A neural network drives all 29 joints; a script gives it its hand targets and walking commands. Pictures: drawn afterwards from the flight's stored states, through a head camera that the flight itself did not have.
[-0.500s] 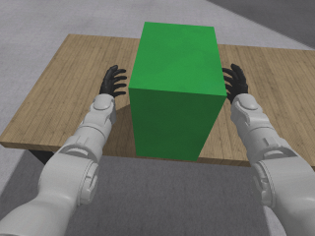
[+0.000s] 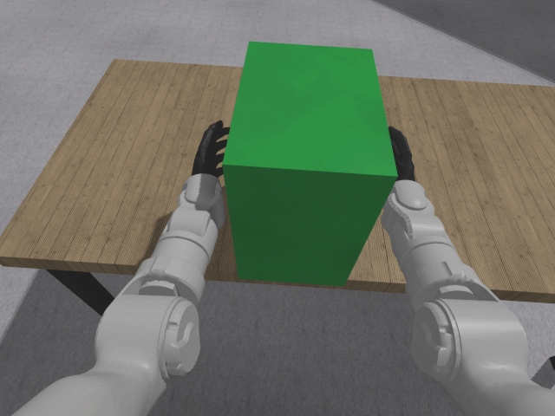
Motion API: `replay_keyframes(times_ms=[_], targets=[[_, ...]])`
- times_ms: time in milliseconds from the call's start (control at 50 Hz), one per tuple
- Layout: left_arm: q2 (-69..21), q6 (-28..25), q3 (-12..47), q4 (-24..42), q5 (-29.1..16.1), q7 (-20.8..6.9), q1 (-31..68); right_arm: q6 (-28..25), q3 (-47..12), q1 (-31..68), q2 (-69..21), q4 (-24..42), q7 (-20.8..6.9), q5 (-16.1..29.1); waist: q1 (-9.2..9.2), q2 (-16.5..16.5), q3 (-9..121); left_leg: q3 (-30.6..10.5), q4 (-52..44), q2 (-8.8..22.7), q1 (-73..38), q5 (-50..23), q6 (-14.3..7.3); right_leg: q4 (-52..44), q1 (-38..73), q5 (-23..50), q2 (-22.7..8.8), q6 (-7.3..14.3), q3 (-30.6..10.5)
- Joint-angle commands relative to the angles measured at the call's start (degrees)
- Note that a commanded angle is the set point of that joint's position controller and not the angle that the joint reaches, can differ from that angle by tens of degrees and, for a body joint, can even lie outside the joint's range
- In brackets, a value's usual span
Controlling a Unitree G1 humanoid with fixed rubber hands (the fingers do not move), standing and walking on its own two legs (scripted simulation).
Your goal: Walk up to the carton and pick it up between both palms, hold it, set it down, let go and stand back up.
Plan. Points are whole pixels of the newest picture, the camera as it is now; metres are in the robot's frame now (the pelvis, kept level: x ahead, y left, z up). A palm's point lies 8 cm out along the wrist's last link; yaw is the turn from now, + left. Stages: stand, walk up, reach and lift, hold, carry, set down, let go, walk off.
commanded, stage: reach and lift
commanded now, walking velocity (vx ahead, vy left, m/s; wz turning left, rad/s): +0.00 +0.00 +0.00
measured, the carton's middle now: (300, 173) +0.49 +0.01 +0.05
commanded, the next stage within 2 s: none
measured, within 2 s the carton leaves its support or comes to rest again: leaves its support in 1.12 s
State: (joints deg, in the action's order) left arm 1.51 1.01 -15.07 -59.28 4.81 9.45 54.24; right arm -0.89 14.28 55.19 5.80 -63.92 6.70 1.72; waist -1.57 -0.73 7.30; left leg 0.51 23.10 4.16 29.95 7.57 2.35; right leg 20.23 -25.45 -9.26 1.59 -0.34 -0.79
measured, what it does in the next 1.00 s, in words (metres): stands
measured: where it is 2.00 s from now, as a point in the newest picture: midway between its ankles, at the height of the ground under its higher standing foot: outside the picture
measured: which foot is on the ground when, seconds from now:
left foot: down 0.00-1.00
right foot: down 0.00-1.00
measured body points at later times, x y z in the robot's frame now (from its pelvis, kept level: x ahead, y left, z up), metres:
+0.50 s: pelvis +0.02 +0.00 +0.01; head +0.07 +0.01 +0.45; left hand +0.45 +0.15 +0.09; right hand +0.45 -0.13 +0.09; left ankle +0.02 +0.14 -0.74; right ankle -0.01 -0.12 -0.74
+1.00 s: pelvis +0.02 +0.00 +0.01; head +0.07 +0.01 +0.46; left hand +0.44 +0.15 +0.09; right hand +0.44 -0.13 +0.09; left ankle +0.02 +0.14 -0.74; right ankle -0.01 -0.12 -0.74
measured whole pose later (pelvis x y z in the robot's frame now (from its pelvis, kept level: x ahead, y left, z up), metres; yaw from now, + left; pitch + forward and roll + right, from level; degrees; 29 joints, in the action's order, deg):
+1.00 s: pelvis +0.02 +0.00 +0.01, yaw +0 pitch +3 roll +0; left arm -7.6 1.9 -31.2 -41.2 22.1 0.4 42.5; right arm -9.7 32.1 43.5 -8.0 -49.9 3.1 -21.9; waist -0.9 -1.7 -1.7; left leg 2.2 16.3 3.0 11.2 8.2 2.3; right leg 17.6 -9.0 -11.8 0.2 -0.4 -1.3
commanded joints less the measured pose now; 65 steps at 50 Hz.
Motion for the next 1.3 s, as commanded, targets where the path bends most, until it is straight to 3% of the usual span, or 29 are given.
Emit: replay_keyframes(times_ms=[0, 20, 100, 160, 200, 340, 420, 500, 560, 580, 620, 640, 660, 680, 700, 780, 800, 840, 880, 940, 1000, 1060, 1080, 1100, 1160, 1180, 1200, 1220, 1280], targets=[[2.3, -3.6, -2.2, 11.7, 5.3, -1.9, 28.7, -4.6, -0.6, 28.4, 2.2, 13.5, -1.8, -2.9, 0.36, -0.5, 38.5, 5.2, 2.8, -4.7, -25.6, -23.1, 0.9, 1.9, 20.9, 32.7, 0.7, -3.7, 3.5], [2.0, -3.4, -3.3, 12.1, 7.1, -2.3, 28.3, -4.6, 2.2, 26.7, 2.3, 11.7, -1.4, -5.0, 1.71, 0.0, 37.0, 6.0, 2.3, -4.6, -26.8, -23.5, 1.1, 1.5, 20.2, 31.7, 0.9, -3.5, 4.1], [-2.3, -3.0, -5.8, 14.7, 11.4, -4.3, 26.1, -5.8, 4.0, 25.1, -3.1, 12.4, -3.5, -9.2, -0.3, 1.8, 31.1, 6.7, 0.8, -4.3, -29.8, -24.3, 1.3, 0.0, 20.4, 28.4, 0.2, -3.1, 4.4], [-13.4, -2.8, -4.5, 13.9, 15.3, -7.5, 27.0, -6.5, 3.0, 26.6, -17.4, 15.2, -6.9, -13.4, -1.58, 1.5, 32.7, 7.2, 0.7, -4.6, -30.6, -25.0, 1.4, 0.6, 21.6, 29.3, 0.4, -2.9, 4.7], [-24.7, -2.1, -5.3, 10.6, 18.7, -11.2, 25.5, -6.9, 2.5, 26.4, -30.0, 16.0, -10.4, -19.7, -0.42, 0.8, 28.0, 8.2, -0.4, -4.7, -28.6, -25.1, 0.7, 1.2, 24.1, 29.7, 0.0, -3.0, 5.3], [-28.4, 0.3, -4.9, 10.5, 20.9, -14.0, 19.1, -8.2, 5.2, 20.2, -33.1, 17.6, -13.4, -27.2, 0.73, 0.9, 25.1, 8.2, -1.5, -4.0, -31.4, -26.0, 0.9, 1.5, 25.4, 31.5, 0.6, -3.7, 7.6], [-32.1, 1.3, -1.2, 15.6, 19.9, -13.0, 14.8, -9.2, 4.9, 17.4, -33.7, 10.9, -14.1, -27.0, -0.11, 3.5, 23.3, 5.6, 1.6, -1.7, -48.8, -41.2, 1.3, -1.7, 5.8, 25.0, 1.7, -3.3, 9.9], [-31.6, 2.8, -1.9, 13.3, 20.4, -14.5, 12.3, -9.9, 3.1, 18.4, -35.5, 14.7, -12.9, -26.8, 0.17, 0.4, 21.3, 7.2, 0.3, -3.7, -39.3, -34.7, 0.6, -0.8, 17.1, 32.7, 0.7, -4.1, 8.3], [-28.9, 3.4, -4.4, 11.2, 20.5, -15.6, 12.8, -8.4, 1.9, 17.4, -36.8, 14.2, -12.3, -26.2, -0.07, -2.9, 14.4, 9.8, -3.0, -5.6, -27.6, -21.6, -1.6, 0.8, 28.5, 37.4, -1.0, -5.8, 5.5], [-29.9, 2.9, -3.0, 14.0, 20.2, -15.3, 11.7, -9.6, 0.7, 20.0, -37.6, 16.8, -12.5, -25.6, -1.26, -4.4, 19.3, 10.1, -3.6, -5.4, -25.4, -22.0, -1.1, 1.9, 31.9, 40.3, -0.7, -5.4, 5.9], [-31.5, 2.3, 0.5, 16.0, 18.7, -14.8, 12.8, -9.7, 2.0, 17.5, -37.0, 14.7, -12.0, -26.0, 1.84, 1.1, 21.8, 7.8, -2.6, -4.5, -33.1, -26.6, -0.1, 1.6, 23.4, 37.7, -0.3, -5.7, 6.6], [-31.4, 1.9, 1.1, 17.9, 18.1, -14.5, 14.2, -10.7, 1.3, 20.1, -37.0, 16.1, -12.1, -25.0, -0.2, 2.2, 24.3, 8.2, -1.2, -3.9, -36.2, -29.0, 0.1, 1.1, 18.9, 36.2, 0.2, -5.1, 7.3], [-30.9, 1.6, 1.0, 16.7, 17.8, -14.5, 15.0, -10.2, 2.2, 17.4, -37.2, 13.7, -11.9, -26.0, 0.71, 1.0, 24.4, 8.4, -1.2, -4.4, -35.8, -27.8, -0.1, 0.4, 20.8, 36.1, -0.4, -5.4, 7.0], [-31.3, 1.2, 0.8, 16.8, 17.6, -14.5, 14.3, -11.2, 1.2, 19.3, -38.4, 15.5, -11.8, -26.1, -1.11, 0.2, 25.9, 8.4, -1.2, -4.2, -35.6, -29.6, -0.5, 0.8, 20.5, 37.6, -0.3, -5.5, 6.8], [-29.7, 1.4, -0.8, 15.7, 18.2, -14.9, 13.3, -10.4, 0.8, 17.4, -38.3, 14.3, -11.8, -26.6, 0.24, -2.1, 22.4, 9.3, -2.5, -4.6, -32.4, -26.6, -0.9, 0.4, 25.7, 38.4, -0.5, -5.1, 6.0], [-30.6, 1.7, 0.3, 14.7, 19.2, -15.2, 11.7, -10.5, 2.0, 16.7, -37.3, 13.6, -11.1, -27.6, 0.84, -0.1, 19.8, 9.8, -3.8, -5.2, -28.7, -23.9, -0.7, 1.0, 29.1, 39.7, -1.3, -5.7, 5.9], [-30.6, 1.9, -0.8, 14.4, 18.8, -15.2, 12.5, -10.8, 1.1, 19.2, -37.4, 14.8, -11.2, -25.4, -0.52, 0.3, 18.7, 9.9, -4.4, -4.8, -28.3, -21.7, -0.5, 0.9, 29.9, 38.5, -1.1, -5.6, 6.1], [-30.6, 1.7, -1.0, 15.2, 18.7, -14.8, 12.7, -10.6, -0.1, 17.6, -38.1, 14.5, -11.0, -26.0, -0.59, -2.4, 20.4, 10.1, -4.6, -4.9, -27.4, -21.1, -0.9, 1.4, 31.7, 41.4, -1.1, -6.1, 5.7], [-31.3, 1.3, 0.1, 15.5, 17.8, -14.7, 12.9, -11.0, 1.3, 16.8, -37.4, 13.7, -11.1, -27.2, 0.81, -1.3, 19.7, 8.8, -4.2, -4.3, -30.4, -23.8, -1.0, 0.7, 26.8, 37.7, -0.8, -5.7, 6.6], [-31.6, 0.5, -0.2, 16.6, 18.6, -14.2, 14.5, -12.2, 0.3, 18.1, -38.4, 14.2, -11.3, -26.5, -0.66, -1.6, 22.7, 9.3, -3.9, -4.2, -32.0, -24.5, -0.7, -0.1, 27.0, 35.6, -0.5, -5.2, 6.4], [-33.8, -1.4, 2.7, 19.4, 18.1, -13.4, 12.8, -15.6, -1.7, 19.2, -38.5, 14.7, -11.2, -26.0, -1.96, 2.0, 28.7, 8.1, -0.3, -3.0, -40.1, -37.1, 0.6, -0.1, 18.8, 36.8, 0.2, -4.3, 7.6], [-34.8, -3.3, 4.2, 19.5, 17.6, -12.7, 15.7, -18.9, -2.4, 23.4, -38.1, 15.8, -11.1, -26.6, -1.15, 0.4, 29.7, 8.3, -0.9, -2.8, -38.7, -36.0, 0.7, 0.4, 22.5, 40.4, 0.5, -4.4, 8.0], [-32.5, -3.6, 2.0, 16.9, 18.4, -12.9, 13.2, -19.4, -3.2, 23.8, -37.0, 16.0, -11.3, -27.2, -3.25, -1.1, 27.0, 9.0, -2.1, -3.4, -34.7, -32.8, -0.4, 0.4, 25.7, 39.5, -0.1, -4.1, 6.9], [-35.3, -3.8, 5.2, 19.2, 16.7, -12.8, 16.7, -20.5, -1.7, 24.5, -36.3, 14.2, -10.8, -26.9, 0.36, -0.2, 28.8, 7.7, -1.4, -2.8, -37.1, -36.0, 0.0, 0.8, 23.2, 42.1, 0.0, -4.6, 8.0], [-34.2, -5.0, 3.2, 19.2, 18.5, -13.2, 17.4, -23.0, -3.4, 25.2, -35.9, 13.2, -10.3, -27.1, -1.88, 0.1, 26.1, 8.8, -2.2, -3.2, -37.6, -34.2, 0.1, 0.2, 24.3, 41.4, -0.1, -4.8, 8.5], [-35.5, -6.1, 6.3, 20.4, 17.4, -13.2, 20.8, -24.2, -2.3, 27.3, -35.7, 14.4, -9.9, -27.8, 0.97, -2.4, 29.5, 7.7, -2.4, -3.0, -38.0, -33.9, 0.3, 0.0, 24.6, 42.6, 0.4, -5.0, 8.6], [-33.8, -7.1, 3.7, 18.9, 17.7, -13.1, 18.9, -25.1, -5.8, 27.4, -36.8, 14.6, -10.0, -25.6, -2.98, -1.1, 26.7, 9.3, -3.2, -3.3, -33.2, -31.0, -0.4, 0.0, 27.6, 43.9, -0.6, -4.8, 7.2], [-33.8, -7.5, 4.4, 18.3, 18.1, -13.1, 21.2, -25.2, -2.6, 26.3, -35.1, 11.6, -9.6, -28.1, 0.17, -2.3, 27.7, 8.5, -4.0, -3.4, -32.8, -29.0, -0.7, 0.1, 27.4, 42.7, -0.6, -4.9, 7.7], [-33.7, -8.2, 4.3, 18.4, 19.0, -12.7, 20.7, -27.5, -2.9, 28.2, -31.9, 14.2, -9.7, -27.0, 0.45, 0.7, 30.8, 9.3, -3.7, -2.7, -32.8, -29.5, 0.0, -0.3, 28.9, 39.1, 0.7, -3.5, 8.3]])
